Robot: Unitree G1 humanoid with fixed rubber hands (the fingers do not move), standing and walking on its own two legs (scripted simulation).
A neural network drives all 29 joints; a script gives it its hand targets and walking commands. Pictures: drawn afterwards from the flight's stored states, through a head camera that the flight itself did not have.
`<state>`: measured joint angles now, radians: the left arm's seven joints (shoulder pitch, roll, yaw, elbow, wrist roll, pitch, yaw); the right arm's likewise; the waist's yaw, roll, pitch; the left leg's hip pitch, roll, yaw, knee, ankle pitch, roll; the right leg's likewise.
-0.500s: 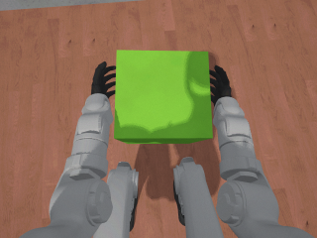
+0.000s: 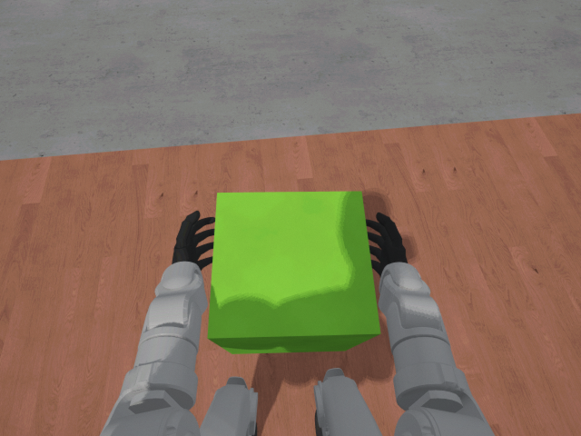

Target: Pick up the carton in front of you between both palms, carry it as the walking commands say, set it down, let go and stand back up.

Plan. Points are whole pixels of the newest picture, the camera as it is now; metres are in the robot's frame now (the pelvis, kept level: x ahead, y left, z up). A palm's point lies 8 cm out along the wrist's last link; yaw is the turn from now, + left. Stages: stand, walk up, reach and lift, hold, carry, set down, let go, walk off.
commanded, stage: reach and lift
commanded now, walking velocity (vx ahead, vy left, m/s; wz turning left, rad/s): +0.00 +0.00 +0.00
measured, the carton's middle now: (289, 282) +0.37 -0.02 -0.11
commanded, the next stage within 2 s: hold in 1.62 s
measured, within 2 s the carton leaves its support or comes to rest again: neither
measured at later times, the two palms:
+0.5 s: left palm (140, 241) +0.34 +0.14 +0.12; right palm (430, 239) +0.33 -0.16 +0.12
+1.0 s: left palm (121, 231) +0.33 +0.14 +0.16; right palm (448, 226) +0.33 -0.16 +0.16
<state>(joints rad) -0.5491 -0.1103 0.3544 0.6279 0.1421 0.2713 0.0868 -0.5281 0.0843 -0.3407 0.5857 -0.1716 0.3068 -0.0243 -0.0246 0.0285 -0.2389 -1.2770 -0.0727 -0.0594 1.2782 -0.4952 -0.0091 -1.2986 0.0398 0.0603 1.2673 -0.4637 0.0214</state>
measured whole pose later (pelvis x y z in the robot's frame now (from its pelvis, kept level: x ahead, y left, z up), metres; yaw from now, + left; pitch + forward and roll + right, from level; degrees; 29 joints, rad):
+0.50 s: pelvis +0.04 +0.00 +0.12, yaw -1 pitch +6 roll +0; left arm -0.29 -0.16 0.29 0.45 0.21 0.44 0.05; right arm -0.26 0.15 -0.28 0.42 -0.21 0.46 -0.01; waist -0.01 0.01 -0.11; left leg -0.42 -0.04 -0.08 0.63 -0.30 0.00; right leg -0.44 0.03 0.07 0.62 -0.28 0.01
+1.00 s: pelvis +0.03 +0.00 +0.13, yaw -1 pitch -4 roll +0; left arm -0.36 -0.18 0.35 0.40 0.32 0.59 -0.01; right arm -0.35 0.18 -0.32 0.38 -0.31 0.62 0.03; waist -0.01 0.01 0.03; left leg -0.16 -0.03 -0.08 0.46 -0.23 0.00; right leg -0.18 0.03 0.07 0.46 -0.20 0.00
